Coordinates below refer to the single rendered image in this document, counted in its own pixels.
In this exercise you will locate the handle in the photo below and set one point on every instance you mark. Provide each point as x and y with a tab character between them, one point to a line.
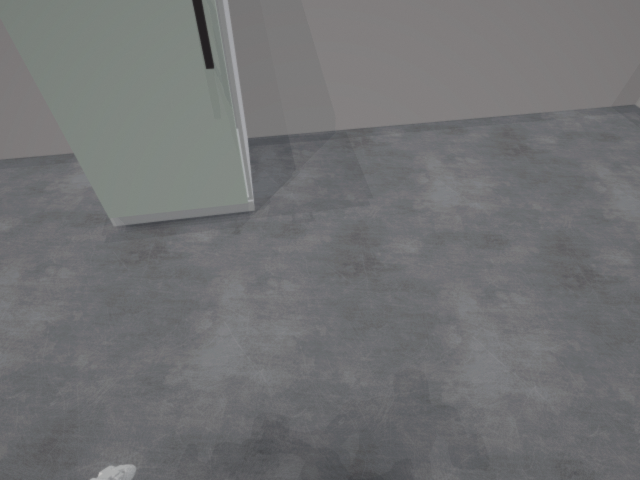
203	33

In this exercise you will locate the fridge door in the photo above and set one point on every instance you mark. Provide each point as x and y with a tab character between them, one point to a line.
153	130

